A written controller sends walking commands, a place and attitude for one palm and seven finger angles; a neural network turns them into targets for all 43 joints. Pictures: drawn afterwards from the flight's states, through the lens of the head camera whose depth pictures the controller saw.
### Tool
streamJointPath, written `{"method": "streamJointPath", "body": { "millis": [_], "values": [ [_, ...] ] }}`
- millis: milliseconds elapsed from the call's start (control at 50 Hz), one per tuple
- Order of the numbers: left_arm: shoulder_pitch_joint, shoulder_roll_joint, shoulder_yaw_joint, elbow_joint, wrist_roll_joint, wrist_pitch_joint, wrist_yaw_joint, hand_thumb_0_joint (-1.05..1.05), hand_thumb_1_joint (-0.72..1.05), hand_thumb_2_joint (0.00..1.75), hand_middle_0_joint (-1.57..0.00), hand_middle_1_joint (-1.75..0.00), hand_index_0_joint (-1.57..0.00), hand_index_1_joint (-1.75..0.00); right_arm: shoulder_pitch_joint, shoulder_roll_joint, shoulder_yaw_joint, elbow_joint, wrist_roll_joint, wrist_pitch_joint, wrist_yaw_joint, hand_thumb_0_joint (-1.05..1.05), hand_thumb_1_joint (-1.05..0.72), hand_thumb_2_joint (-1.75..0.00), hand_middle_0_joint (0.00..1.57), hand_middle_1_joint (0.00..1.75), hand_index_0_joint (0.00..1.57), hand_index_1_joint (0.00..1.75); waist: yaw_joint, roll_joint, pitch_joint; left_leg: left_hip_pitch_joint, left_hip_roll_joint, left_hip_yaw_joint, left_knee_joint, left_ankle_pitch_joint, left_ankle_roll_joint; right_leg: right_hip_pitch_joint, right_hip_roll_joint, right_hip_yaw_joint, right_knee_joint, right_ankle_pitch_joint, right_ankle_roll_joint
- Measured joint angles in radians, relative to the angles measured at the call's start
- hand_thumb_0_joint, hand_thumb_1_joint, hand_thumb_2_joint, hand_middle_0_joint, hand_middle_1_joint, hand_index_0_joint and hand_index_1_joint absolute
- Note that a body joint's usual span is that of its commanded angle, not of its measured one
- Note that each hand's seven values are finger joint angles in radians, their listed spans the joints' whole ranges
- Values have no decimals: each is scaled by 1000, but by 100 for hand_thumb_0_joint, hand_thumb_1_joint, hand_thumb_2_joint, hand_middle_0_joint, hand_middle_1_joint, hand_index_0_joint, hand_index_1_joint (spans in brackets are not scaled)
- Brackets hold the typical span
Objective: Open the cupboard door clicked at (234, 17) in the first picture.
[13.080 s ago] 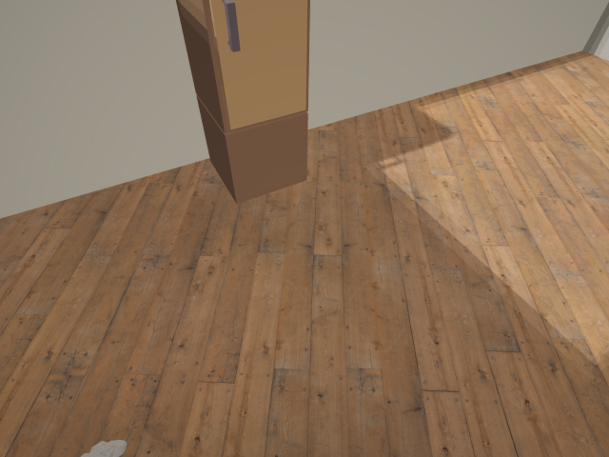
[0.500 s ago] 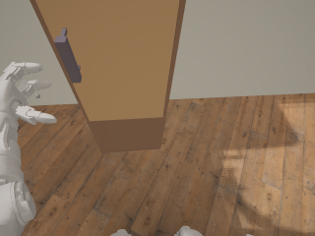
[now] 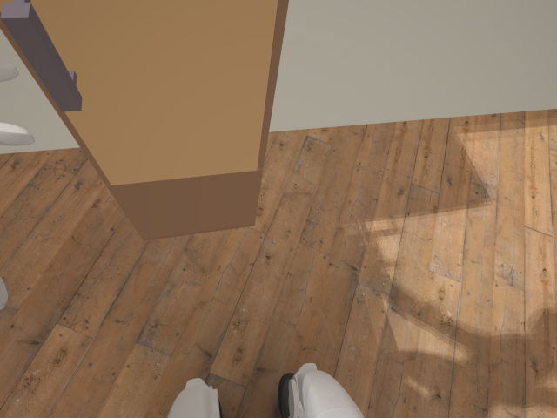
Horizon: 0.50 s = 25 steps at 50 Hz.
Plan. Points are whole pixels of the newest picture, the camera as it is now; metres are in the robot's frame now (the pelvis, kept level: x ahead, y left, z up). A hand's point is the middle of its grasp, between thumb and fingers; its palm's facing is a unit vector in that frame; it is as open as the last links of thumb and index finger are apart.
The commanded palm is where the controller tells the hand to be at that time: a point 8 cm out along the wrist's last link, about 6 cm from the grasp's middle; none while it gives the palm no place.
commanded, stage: move the hooked fingers beside the handle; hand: left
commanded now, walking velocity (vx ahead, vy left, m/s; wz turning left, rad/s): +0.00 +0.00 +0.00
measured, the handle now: (49, 52) +0.60 +0.26 +0.10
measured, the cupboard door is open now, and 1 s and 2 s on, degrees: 0 0 0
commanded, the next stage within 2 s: slide the fingers in behind the handle in 1.14 s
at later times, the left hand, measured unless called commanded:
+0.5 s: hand out of the picture +0.55 +0.32 +0.10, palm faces +0.08 -1.00 -0.01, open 14.0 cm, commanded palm +0.53 +0.35 +0.10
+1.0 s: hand out of the picture +0.53 +0.30 +0.11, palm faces +0.10 -0.99 -0.03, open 14.0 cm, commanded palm +0.52 +0.35 +0.10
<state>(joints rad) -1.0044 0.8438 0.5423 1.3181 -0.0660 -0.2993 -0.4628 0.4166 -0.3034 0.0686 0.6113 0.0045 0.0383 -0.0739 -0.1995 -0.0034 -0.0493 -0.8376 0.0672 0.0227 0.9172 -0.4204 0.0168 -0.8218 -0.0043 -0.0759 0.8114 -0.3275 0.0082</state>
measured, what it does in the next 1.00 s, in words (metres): stands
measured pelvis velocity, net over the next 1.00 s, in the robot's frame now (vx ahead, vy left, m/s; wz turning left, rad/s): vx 0.01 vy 0.00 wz -0.01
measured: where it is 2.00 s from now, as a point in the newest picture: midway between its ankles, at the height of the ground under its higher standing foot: outside the picture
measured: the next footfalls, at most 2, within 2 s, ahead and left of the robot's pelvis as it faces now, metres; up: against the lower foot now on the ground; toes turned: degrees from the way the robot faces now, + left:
none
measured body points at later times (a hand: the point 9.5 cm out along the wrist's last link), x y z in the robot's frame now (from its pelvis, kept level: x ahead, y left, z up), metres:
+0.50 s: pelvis +0.02 +0.02 +0.00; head +0.18 +0.06 +0.41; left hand +0.54 +0.37 +0.10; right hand -0.03 -0.25 -0.09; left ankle +0.00 +0.10 -0.69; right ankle +0.03 -0.13 -0.69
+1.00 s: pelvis +0.01 +0.00 +0.00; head +0.16 +0.04 +0.42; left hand +0.52 +0.36 +0.11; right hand +0.00 -0.27 -0.10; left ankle +0.00 +0.10 -0.69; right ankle +0.03 -0.13 -0.69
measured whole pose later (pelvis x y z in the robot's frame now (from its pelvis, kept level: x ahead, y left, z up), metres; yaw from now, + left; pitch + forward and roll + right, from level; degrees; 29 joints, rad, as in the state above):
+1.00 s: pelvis +0.01 +0.00 +0.00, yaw -1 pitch +22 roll -5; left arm -1.02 0.87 0.56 1.30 -0.05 -0.29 -0.44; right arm 0.42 -0.29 0.08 0.57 0.00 0.11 -0.03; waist -0.21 0.01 -0.06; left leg -0.88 0.08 0.01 0.95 -0.46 0.02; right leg -0.85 0.01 -0.09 0.81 -0.35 0.01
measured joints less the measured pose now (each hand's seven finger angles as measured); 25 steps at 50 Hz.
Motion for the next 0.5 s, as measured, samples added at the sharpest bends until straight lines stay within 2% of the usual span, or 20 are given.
{"method": "streamJointPath", "body": {
  "millis": [140,240,380,500],
  "values": [
    [-66,80,32,36,27,19,-15,-1,-50,30,-30,-120,-30,-120,31,1,11,-12,-6,30,4,1,-91,-90,20,29,20,30,-30,5,3,-48,8,0,18,-10,4,-41,8,1,0,2,4],
    [-96,112,29,41,35,31,-24,-1,-50,30,-30,-120,-30,-120,46,6,16,-18,-11,50,12,1,-91,-90,20,29,20,30,-41,10,2,-73,9,-2,28,-17,9,-61,10,0,-3,2,9],
    [-48,86,39,6,26,44,-40,-1,-50,30,-29,-120,-30,-120,59,18,16,-32,-15,71,30,1,-91,-90,21,30,20,30,-34,11,-11,-76,11,4,29,-29,15,-62,12,7,-12,-2,17],
    [-12,56,65,-44,30,33,-13,-1,-50,30,-30,-120,-30,-120,48,29,11,-41,-22,76,44,1,-91,-90,21,30,20,30,-31,8,-20,-72,13,1,35,-41,15,-52,14,4,-15,-9,19]
  ]
}}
